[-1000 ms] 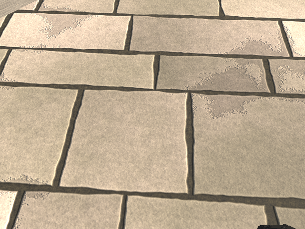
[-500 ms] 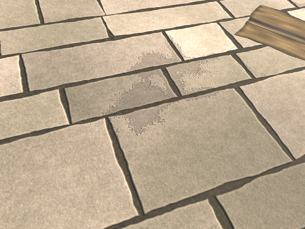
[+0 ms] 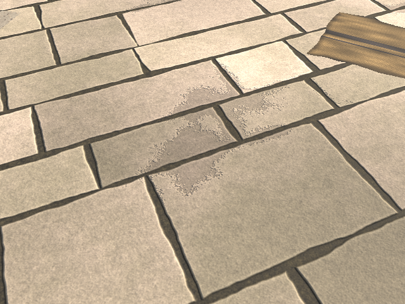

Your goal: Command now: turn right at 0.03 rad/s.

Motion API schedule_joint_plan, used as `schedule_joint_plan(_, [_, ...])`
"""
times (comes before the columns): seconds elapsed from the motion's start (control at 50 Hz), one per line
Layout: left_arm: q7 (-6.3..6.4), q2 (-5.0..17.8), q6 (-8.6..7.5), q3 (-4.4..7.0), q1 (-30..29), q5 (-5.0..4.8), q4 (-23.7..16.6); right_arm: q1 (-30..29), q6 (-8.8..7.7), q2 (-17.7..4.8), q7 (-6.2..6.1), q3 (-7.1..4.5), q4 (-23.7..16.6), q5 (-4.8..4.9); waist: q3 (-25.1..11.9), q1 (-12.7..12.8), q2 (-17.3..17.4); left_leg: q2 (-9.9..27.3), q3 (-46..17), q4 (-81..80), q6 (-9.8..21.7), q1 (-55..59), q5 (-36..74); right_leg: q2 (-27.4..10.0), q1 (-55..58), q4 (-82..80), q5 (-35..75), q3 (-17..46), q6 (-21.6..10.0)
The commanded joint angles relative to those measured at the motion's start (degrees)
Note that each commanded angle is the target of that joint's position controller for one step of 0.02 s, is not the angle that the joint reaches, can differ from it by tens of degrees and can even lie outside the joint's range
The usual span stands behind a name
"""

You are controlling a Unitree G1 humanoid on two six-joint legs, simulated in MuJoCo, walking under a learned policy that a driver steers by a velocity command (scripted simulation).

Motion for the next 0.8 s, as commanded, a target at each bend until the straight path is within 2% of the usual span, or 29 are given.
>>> schedule_joint_plan(0.02, [0.28, 7.0, -0.66, 1.38, 0.8, -0.04, 0.0, 0.5, -0.49, -5.5, -0.27, -1.07, 0.0, 0.00, 1.1, 0.5, -1.1, 5.0, -5.3, -2.3, 0.9, 3.6, 5.1, -7.4, -6.4, -5.9, 6.8, 6.6, -1.7])
schedule_joint_plan(0.14, [0.45, 6.5, -0.79, 1.12, 2.1, -0.08, 3.5, 0.1, -0.46, -5.2, -0.55, -0.73, 3.7, 0.05, 0.8, 0.6, -0.5, 5.4, -5.5, -2.4, 1.2, 4.1, 4.9, -7.0, -6.3, -6.0, 7.2, 6.1, -1.7])
schedule_joint_plan(0.16, [0.43, 7.6, -0.56, 1.60, 4.1, -0.02, 4.2, 0.8, -0.35, -5.6, -0.47, -0.90, 4.1, -0.06, -1.6, 1.1, -1.5, 3.3, -3.6, 0.0, 1.8, 4.0, -6.2, -6.0, -5.5, -6.7, -6.3, 6.3, -2.9])
schedule_joint_plan(0.18, [0.23, 9.8, -0.05, 2.50, 5.3, 0.21, 4.3, 0.1, -0.07, -6.7, -0.16, -1.41, 3.7, -0.44, -0.3, 1.8, -3.8, 0.8, -1.9, 3.9, 2.6, -0.5, -20.1, -6.1, -6.5, -7.6, -23.6, 8.9, -5.0])
schedule_joint_plan(0.2, [-0.14, 11.3, 0.34, 3.22, 7.7, 0.56, 4.5, -3.1, 0.16, -7.4, 0.41, -1.67, 2.2, -1.00, 3.9, 3.7, -5.7, -0.2, -1.6, 8.1, 3.0, -9.4, -27.0, -9.2, -6.8, -11.1, -36.6, 14.8, -7.8])
schedule_joint_plan(0.22, [-0.35, 12.5, 0.22, 3.91, 8.8, 0.44, 4.7, -7.7, -0.08, -5.1, 1.01, -1.08, -0.2, -1.03, 8.4, 5.1, -10.3, -0.9, 2.5, 14.4, 2.5, -16.6, -20.6, -15.0, -5.6, -16.1, -40.9, 22.6, -10.9])
schedule_joint_plan(0.24, [-0.44, 11.5, -0.26, 4.10, 8.3, 0.51, 4.6, -10.9, -0.66, -4.5, 1.22, -0.91, -1.9, -1.03, 11.2, 5.7, -11.2, 1.7, 2.8, 20.7, 2.3, -21.5, -13.6, -19.6, -5.1, -18.9, -36.0, 26.9, -12.9])
schedule_joint_plan(0.26, [-0.55, 10.4, -1.01, 4.16, 8.4, 0.88, 4.4, -11.2, -1.37, -5.9, 1.42, -1.47, -2.4, -0.96, 10.0, 5.2, -8.2, 3.5, 1.0, 24.9, 2.1, -25.7, -12.7, -20.7, -1.8, -19.2, -29.5, 27.1, -13.4])
schedule_joint_plan(0.3, [-0.76, 10.8, -2.72, 4.77, 5.9, 0.55, 3.4, -8.3, -2.97, -6.6, 2.42, -2.00, -2.2, -0.95, 4.8, 2.5, -5.6, 5.1, 0.5, 24.3, 1.9, -25.1, -10.4, -18.5, 2.7, -17.4, -19.5, 20.7, -12.0])
schedule_joint_plan(0.34, [-0.96, 11.0, -3.88, 5.16, 3.0, -0.14, 2.6, -6.5, -3.65, -5.6, 3.06, -2.04, -2.3, -0.38, 2.7, 0.5, -7.7, 4.1, 2.7, 17.2, 2.1, -14.0, -9.7, -14.4, -3.0, -17.0, -16.1, 13.0, -9.8])
schedule_joint_plan(0.36, [-1.10, 11.3, -4.10, 5.35, 1.9, -0.17, 2.4, -4.9, -3.56, -5.1, 3.09, -2.04, -2.2, -0.08, 3.3, -0.5, -8.9, 3.3, 4.4, 13.3, 2.5, -7.4, -10.4, -13.6, -8.2, -16.5, -16.9, 10.8, -9.4])
schedule_joint_plan(0.38, [-1.22, 11.3, -4.09, 5.55, 1.2, -0.24, 2.3, -1.0, -3.48, -4.6, 2.85, -2.12, -1.1, 0.14, 4.5, -2.5, -8.1, 2.3, 6.9, 8.5, 2.7, 0.9, -7.7, -13.1, -14.5, -13.9, -18.5, 9.3, -9.3])
schedule_joint_plan(0.4, [-1.33, 11.0, -4.01, 5.62, 0.6, -0.06, 2.1, 4.7, -3.50, -4.9, 2.33, -2.54, 1.0, 0.05, 4.6, -4.9, -4.3, 0.2, 9.3, 5.4, 2.5, 9.6, -6.5, -11.6, -20.5, -8.9, -19.0, 7.7, -9.1])
schedule_joint_plan(0.42, [-1.48, 9.4, -4.37, 5.16, 0.2, 0.74, 1.5, 12.9, -4.11, -6.9, 1.48, -3.42, 3.6, -0.26, 2.2, -8.2, 2.3, 0.4, 6.9, 4.1, 2.7, 21.0, -10.5, -8.5, -27.8, 2.6, -14.8, 4.8, -8.4])
schedule_joint_plan(0.44, [-1.75, 3.9, -5.06, 3.68, -2.2, 1.51, -0.7, 22.2, -5.07, -11.9, 0.60, -4.52, 5.1, -1.63, -2.0, -11.8, 16.8, 14.4, -13.5, -5.3, 4.7, 26.4, -29.0, -1.8, -33.9, 28.0, -10.9, -3.6, -5.9])
schedule_joint_plan(0.46, [-2.36, 1.8, -5.75, 3.19, -3.0, 0.61, -3.7, 20.1, -5.26, -12.4, 0.90, -3.97, 5.0, -1.91, -0.7, -7.4, 19.6, 23.5, -41.5, -16.9, 9.1, 23.3, -45.9, 3.0, -46.0, 40.7, -11.9, -0.5, -6.0])
schedule_joint_plan(0.48, [-2.79, 4.6, -5.75, 3.54, -4.0, 1.00, -4.1, 12.3, -5.18, -10.8, 1.02, -3.68, 2.9, -1.50, 3.8, -3.1, 9.6, 25.0, -39.4, -16.3, 10.4, 17.7, -45.3, -3.2, -49.1, 47.0, -5.3, 2.6, -6.7])
schedule_joint_plan(0.5, [-3.64, 6.6, -5.83, 3.95, -4.1, 1.33, -3.6, 7.7, -5.71, -8.9, 1.43, -3.22, 1.1, -0.97, 3.6, -1.2, 3.1, 21.9, -31.9, -14.2, 9.8, 14.3, -37.8, -6.2, -47.1, 46.7, 0.7, 2.0, -6.1])
schedule_joint_plan(0.52, [-4.27, 6.5, -5.76, 4.01, -1.9, 1.74, -2.6, 6.3, -6.19, -8.3, 1.65, -2.99, 0.6, -0.70, 2.0, 0.6, 1.7, 18.9, -25.5, -14.9, 9.1, 12.0, -32.2, -8.2, -43.2, 44.6, 3.2, 0.7, -4.7])
schedule_joint_plan(0.54, [-4.73, 6.5, -5.26, 4.05, -1.3, 2.48, -2.3, 6.3, -6.64, -7.6, 1.44, -2.63, 0.6, -0.56, 1.6, 1.5, 2.3, 17.1, -21.8, -16.4, 8.6, 10.1, -28.8, -9.2, -40.8, 43.4, 4.2, -0.7, -3.3])
schedule_joint_plan(0.56, [-5.22, 5.9, -4.58, 3.85, -1.9, 2.75, -2.4, 7.3, -7.08, -6.6, 1.27, -2.30, 1.3, -0.58, 2.4, 1.4, 3.2, 15.2, -18.4, -17.8, 8.4, 8.7, -25.4, -9.5, -40.4, 43.6, 6.2, -2.2, -2.1])
schedule_joint_plan(0.62, [-5.50, 4.8, -3.18, 3.36, -8.5, 2.00, -5.1, 12.5, -7.76, -5.7, 1.29, -2.11, 3.5, -0.15, 6.5, 0.3, 2.1, 12.8, -12.0, -20.2, 9.1, 8.7, -15.2, -9.8, -45.3, 40.4, 10.8, -5.4, -0.6])
schedule_joint_plan(0.68, [-5.53, 4.1, -3.04, 2.83, -16.6, 1.67, -8.7, 15.7, -8.10, -4.6, 1.34, -1.69, 4.3, -0.02, 8.8, -1.4, 1.7, 11.1, -6.6, -22.3, 9.8, 8.3, -3.9, -8.7, -44.7, 31.0, 14.1, -8.5, 0.3])
schedule_joint_plan(0.76, [-5.68, 2.5, -3.25, 1.67, -22.4, 1.08, -12.0, 17.2, -8.62, -4.7, 0.63, -1.40, 5.2, 0.21, 9.9, -1.8, 2.8, 11.9, -1.4, -25.9, 9.5, 11.1, 15.4, -6.9, -36.8, 17.0, 18.0, -12.2, -2.0])
schedule_joint_plan(0.78, [-5.50, 2.6, -3.33, 1.57, -22.6, 1.03, -12.5, 17.1, -8.60, -5.1, 0.55, -1.40, 5.5, 0.28, 9.3, -1.3, 3.0, 12.3, 0.2, -25.1, 9.2, 13.6, 22.5, -6.1, -34.8, 14.8, 17.3, -13.0, -3.2])
schedule_joint_plan(0.8, [-5.14, 2.9, -3.42, 1.63, -21.7, 0.95, -12.7, 16.5, -8.59, -5.7, 0.58, -1.39, 5.6, 0.17, 7.7, -0.4, 3.4, 12.4, 2.1, -22.2, 8.8, 15.9, 34.7, -4.4, -31.3, 12.9, 15.7, -14.1, -4.5])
